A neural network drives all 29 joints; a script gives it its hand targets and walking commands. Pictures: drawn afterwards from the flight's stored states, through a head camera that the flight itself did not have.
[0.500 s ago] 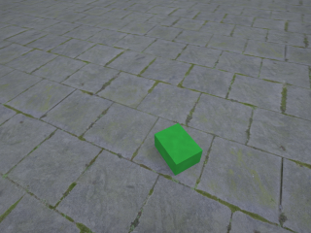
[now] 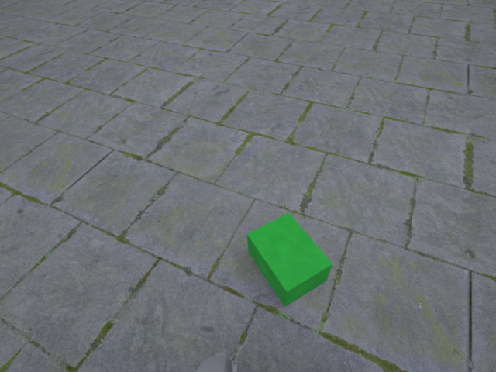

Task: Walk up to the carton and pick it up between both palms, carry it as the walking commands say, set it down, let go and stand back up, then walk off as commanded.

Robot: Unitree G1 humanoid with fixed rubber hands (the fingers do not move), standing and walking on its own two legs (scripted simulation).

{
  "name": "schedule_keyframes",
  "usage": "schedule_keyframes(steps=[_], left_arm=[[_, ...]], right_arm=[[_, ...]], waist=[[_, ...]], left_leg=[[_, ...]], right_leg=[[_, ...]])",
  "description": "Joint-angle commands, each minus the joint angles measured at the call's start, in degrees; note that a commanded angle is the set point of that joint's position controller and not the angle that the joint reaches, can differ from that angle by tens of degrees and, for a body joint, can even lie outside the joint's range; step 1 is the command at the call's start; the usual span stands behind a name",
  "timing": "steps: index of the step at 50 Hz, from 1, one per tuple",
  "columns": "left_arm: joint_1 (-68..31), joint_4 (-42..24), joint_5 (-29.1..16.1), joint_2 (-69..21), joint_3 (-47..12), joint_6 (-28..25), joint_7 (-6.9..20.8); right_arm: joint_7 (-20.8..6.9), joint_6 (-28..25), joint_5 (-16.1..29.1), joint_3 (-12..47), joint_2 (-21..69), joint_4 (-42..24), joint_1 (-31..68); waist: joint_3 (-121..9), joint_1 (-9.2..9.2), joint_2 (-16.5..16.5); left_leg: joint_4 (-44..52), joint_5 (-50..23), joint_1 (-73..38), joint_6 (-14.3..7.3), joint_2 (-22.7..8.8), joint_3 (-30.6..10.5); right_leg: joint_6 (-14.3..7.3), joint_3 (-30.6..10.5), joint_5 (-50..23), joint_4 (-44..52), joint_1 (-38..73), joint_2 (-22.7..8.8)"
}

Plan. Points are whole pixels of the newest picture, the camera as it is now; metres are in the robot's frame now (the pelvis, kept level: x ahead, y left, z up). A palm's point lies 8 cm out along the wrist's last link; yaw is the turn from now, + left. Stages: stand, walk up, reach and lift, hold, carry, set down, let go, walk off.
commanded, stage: walk up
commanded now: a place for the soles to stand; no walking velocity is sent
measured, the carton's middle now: (286, 257) +0.69 -0.07 -0.66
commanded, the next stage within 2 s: none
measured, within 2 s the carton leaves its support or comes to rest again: neither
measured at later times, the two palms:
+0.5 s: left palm (105, 293) +0.29 +0.34 -0.10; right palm out of the picture +0.18 -0.30 -0.12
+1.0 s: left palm (104, 311) +0.25 +0.32 -0.09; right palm (453, 330) +0.24 -0.30 -0.07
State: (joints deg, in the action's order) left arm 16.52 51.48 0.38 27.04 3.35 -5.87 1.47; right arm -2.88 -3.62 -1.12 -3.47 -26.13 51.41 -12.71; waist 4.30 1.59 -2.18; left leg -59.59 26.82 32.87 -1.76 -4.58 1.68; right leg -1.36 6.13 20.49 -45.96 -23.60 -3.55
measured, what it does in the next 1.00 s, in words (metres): walks ahead: left foot, then right foot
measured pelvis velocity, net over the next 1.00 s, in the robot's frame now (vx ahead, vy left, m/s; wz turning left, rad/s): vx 0.15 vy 0.02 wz -0.02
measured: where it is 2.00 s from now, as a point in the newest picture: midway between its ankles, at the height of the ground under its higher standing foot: outside the picture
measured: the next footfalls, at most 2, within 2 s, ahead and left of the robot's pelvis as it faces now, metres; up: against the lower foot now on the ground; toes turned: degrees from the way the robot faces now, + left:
left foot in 0.08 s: +0.18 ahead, +0.15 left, +0.00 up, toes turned +1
right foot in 0.34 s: +0.24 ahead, -0.10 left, +0.00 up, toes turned -8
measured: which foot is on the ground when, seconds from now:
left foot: up 0.00-0.06, down 0.08-1.00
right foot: down 0.00-0.10, up 0.12-0.32, down 0.34-1.00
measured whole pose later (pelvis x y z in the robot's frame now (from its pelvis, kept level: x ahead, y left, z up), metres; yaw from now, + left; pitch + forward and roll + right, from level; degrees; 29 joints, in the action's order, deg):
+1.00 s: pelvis +0.15 +0.02 +0.03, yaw -1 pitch -2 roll +0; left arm 2.0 64.9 -0.4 22.0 0.5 -0.5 1.0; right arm 0.3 -2.4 -0.5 0.1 -22.7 64.4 -2.3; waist 3.6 0.4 1.1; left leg -33.2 18.9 12.0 1.6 -2.1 1.1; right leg -0.7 6.0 12.5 -33.0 -18.2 -3.3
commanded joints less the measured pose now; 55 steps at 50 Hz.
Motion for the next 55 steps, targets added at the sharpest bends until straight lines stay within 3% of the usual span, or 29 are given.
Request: schedule_keyframes(steps=[1,3,4,5,6,7,8,10,14,15,16,17,18,19,20,21,22,24,25,26,27,29,31,33,36,41,51,53,55], left_arm=[[-1.9,-4.26,0.14,18.63,4.89,-0.33,-0.48],[-7.12,-5.4,0.29,16.38,3.64,0.54,-0.04],[-5.86,-4.85,0.94,12.94,2.44,1.01,-0.08],[-6.36,-4.91,0.99,8.98,1.15,1.24,-0.29],[-8.19,-8.01,0.33,8.05,0.94,1.35,-0.99],[-10.68,-6.84,0.12,13.6,1.93,1.18,-1.45],[-7.84,-4.75,-0.19,14.07,2.12,1.31,-1.13],[-4.88,-2.39,0.3,14.63,2.55,0.93,-0.82],[-2.34,-0.35,-0.5,9.84,2.29,0.98,-0.68],[-2.31,-1.01,-0.95,8.94,2.16,1.22,-0.65],[1.06,0.7,-1.26,8.93,2.59,1.36,-1.13],[2.04,1.5,-1.03,9.66,3.01,1.41,-1.49],[0.97,0.66,-0.3,13.12,4.12,1.59,-1.85],[1.29,-0.52,-0.02,16.17,4.39,1.51,-2.04],[-2.96,-1.18,-1.01,15.3,3.32,2.05,-2.02],[-3.4,-1.79,-0.74,14.1,2.96,2.32,-2.05],[-5.17,-1.64,-0.53,14.01,2.76,2.61,-2.07],[-11.18,-2.8,-1.27,11.43,1.94,3.6,-2.16],[-13.0,-4.24,-1.5,9.3,0.84,4.05,-1.97],[-11.29,-2.96,-1.29,8.39,0.43,4.46,-1.91],[-12.75,-1.72,-1.14,9.11,0.88,4.42,-2.01],[-13.8,-1.03,-1.38,9.43,1.25,3.63,-2.03],[-15.15,0.7,-1.81,10.17,1.09,3.44,-1.79],[-14.61,2.5,-1.2,9.84,0.72,3.72,-1.82],[-17.4,3.66,-0.75,9.47,0.59,4.17,-1.67],[-18.58,6.11,-0.56,7.74,0.11,4.25,-1.55],[-20.8,10.53,-0.79,6.6,-0.91,4.1,-0.62],[-20.09,11.06,-0.7,6.95,-0.54,3.97,-0.63],[-18.96,11.66,-0.78,6.98,-0.62,4.02,-0.64]], right_arm=[[-0.66,-1.0,0.4,-4.62,-12.92,-3.15,-2.35],[-0.51,-1.02,0.41,-5.32,-11.81,-0.34,-8.01],[0.17,-1.17,-0.44,-6.29,-12.12,1.19,-12.7],[1.11,-1.39,-0.49,-6.72,-15.11,2.33,-17.47],[1.92,-1.89,-0.98,-7.7,-22.14,-0.91,-15.42],[2.18,-1.67,-0.01,-7.98,-23.39,-2.57,-8.86],[2.66,-1.86,0.3,-7.08,-20.8,-2.62,-6.22],[3.25,-2.38,0.22,-6.08,-18.2,-3.08,-4.13],[3.12,-2.35,-0.42,-4.07,-15.56,-3.27,-0.25],[3.27,-2.21,0.27,-3.3,-13.91,-3.59,0.89],[3.21,-1.99,0.64,-3.1,-13.42,-3.71,2.48],[3.38,-1.67,1.38,-2.18,-11.17,-4.58,3.15],[3.84,-1.32,1.66,-1.32,-10.09,-3.74,0.91],[4.08,-0.92,2.65,-0.81,-8.25,-5.54,0.73],[4.6,-0.03,2.75,-1.17,-10.23,-3.85,-0.36],[4.97,0.19,2.4,-1.21,-10.72,-3.11,0.95],[4.82,-0.07,2.08,-1.12,-10.2,-2.73,1.19],[4.94,-0.96,1.39,-1.61,-10.79,2.2,-5.27],[5.21,-1.39,1.06,-1.71,-13.51,2.81,-5.61],[4.96,-1.41,0.64,-1.84,-16.03,1.56,0.56],[4.86,-1.17,0.67,-1.69,-15.15,1.09,2.9],[4.88,-1.17,1.14,-0.46,-12.94,1.8,4.37],[5.03,-0.94,1.05,-0.18,-11.46,4.02,4.3],[4.94,-0.78,1.42,-0.26,-11.24,3.98,5.94],[4.78,-0.41,1.16,-0.23,-11.3,5.7,6.02],[4.16,-0.07,0.54,0.33,-9.91,7.56,10.93],[3.37,0.65,0.65,1.6,-8.69,11.34,13.96],[3.09,0.8,0.51,1.45,-8.87,11.23,13.48],[3.23,1.05,0.71,1.23,-8.2,10.97,13.61]], waist=[[-3.36,-1.56,11.84],[-3.27,-5.44,11.96],[-3.55,-8.31,3.75],[-3.41,-11.12,-7.31],[-4.6,-10.91,-16.7],[-1.23,-9.79,-4.69],[-0.64,-6.37,0.3],[1.32,-4.8,-1.26],[-1.45,-2.22,-7.52],[-1.98,-1.15,-6.74],[-6.48,1.11,-8.72],[-7.55,2.92,-3.81],[-9.41,1.9,7.09],[-11.48,2.42,15.19],[-12.86,0.51,11.16],[-13.04,0.76,7.83],[-13.3,-0.3,9.29],[-14.12,-4.03,7.68],[-11.77,-4.26,5.0],[-7.58,-1.13,0.43],[-5.75,-1.23,2.65],[-10.2,-0.9,4.18],[-12.1,-1.45,1.1],[-12.9,-0.68,0.6],[-11.69,-2.55,6.21],[-9.8,-1.72,-1.13],[-7.22,-1.87,4.47],[-6.01,-1.9,0.43],[-5.56,-1.58,5.49]], left_leg=[[7.3,-5.42,-7.0,0.42,-0.97,0.01],[14.08,-4.29,-24.73,0.24,3.5,5.43],[14.69,-1.72,-33.84,-1.38,5.62,4.41],[25.86,11.88,-37.23,-4.83,-1.4,-9.99],[44.52,30.74,-34.59,-11.59,-18.83,-42.69],[45.42,29.19,-29.9,-17.33,-22.47,-46.98],[42.34,21.66,-27.54,-15.84,-19.72,-38.79],[38.93,1.28,-22.82,-15.82,-19.05,-33.91],[30.29,-35.71,-13.15,-13.28,-14.98,-13.01],[26.45,-45.59,-12.62,-11.56,-12.8,-8.52],[21.6,-45.99,-11.16,-8.91,-10.64,-4.82],[16.89,-42.38,-6.22,-6.0,-8.98,-4.0],[9.51,-39.16,-4.75,-2.9,-5.65,0.44],[-0.32,-24.32,-0.66,-0.31,-0.51,1.35],[-0.36,2.26,-2.71,-0.26,2.51,0.24],[1.76,8.8,-3.68,-0.16,0.49,-1.46],[5.51,7.9,-4.97,-0.75,0.62,-2.66],[18.98,-9.63,-13.76,-1.33,0.2,-3.22],[25.01,-12.57,-16.75,-2.69,-4.53,-10.78],[26.81,-16.73,-12.17,-6.1,-9.25,-18.58],[25.11,-19.54,-9.9,-7.28,-9.44,-17.57],[21.61,-25.54,-9.49,-3.89,-5.41,-10.4],[21.98,-25.86,-13.07,-1.53,-3.05,-6.15],[21.16,-25.69,-14.59,-1.94,-3.1,-5.89],[24.05,-19.38,-15.31,-1.34,-2.74,-5.04],[28.65,-15.13,-15.99,-1.44,-3.83,-5.76],[36.82,-12.53,-20.16,0.01,-2.5,-5.0],[37.79,-13.86,-19.41,0.64,-1.88,-4.7],[38.78,-12.11,-20.42,0.38,-2.14,-5.39]], right_leg=[[-12.89,-22.77,20.52,23.71,-5.18,-15.27],[-10.12,-12.64,25.65,16.46,-17.77,-8.46],[-8.52,-9.88,26.31,7.36,-25.99,-7.31],[-5.07,-5.42,23.28,-10.37,-32.8,-2.63],[-1.53,-4.92,15.99,-24.0,-38.77,2.66],[-0.84,-12.2,10.73,-26.1,-36.8,-1.74],[-0.14,-12.07,5.53,-25.63,-33.99,-3.33],[0.68,-9.68,4.4,-21.59,-27.37,-4.29],[0.07,-4.76,6.61,-8.87,-8.06,-2.17],[-0.23,-3.42,0.93,-2.15,-3.0,-1.66],[-1.42,-2.37,-8.79,1.21,3.39,-0.75],[-2.67,-3.34,-14.53,2.71,11.6,0.72],[-5.17,-9.89,-24.77,6.75,14.07,-2.54],[-9.69,-26.05,-21.76,13.93,15.0,-12.38],[-15.14,-31.83,-19.21,16.02,13.55,-17.76],[-15.61,-29.81,-19.99,14.43,12.65,-17.56],[-14.53,-26.91,-20.22,12.33,10.78,-15.96],[-8.73,-17.61,-18.97,5.54,4.36,-12.29],[-4.59,-11.1,-18.67,-0.64,-1.56,-7.27],[-1.62,-7.65,-13.12,-1.59,-2.06,-2.35],[-1.82,-6.43,-11.4,0.52,1.36,-1.54],[-3.16,-10.04,-18.84,4.31,8.56,-4.61],[-4.62,-11.37,-22.61,4.8,8.69,-6.56],[-4.22,-10.08,-24.93,5.91,10.39,-5.93],[-3.58,-9.19,-17.52,9.49,8.12,-5.88],[-2.31,-8.37,-13.04,13.85,9.05,-5.24],[-1.18,-9.62,-6.37,25.16,9.32,-5.94],[-0.71,-9.58,-6.08,26.12,12.2,-6.26],[-0.36,-9.75,-2.49,28.48,12.28,-5.75]])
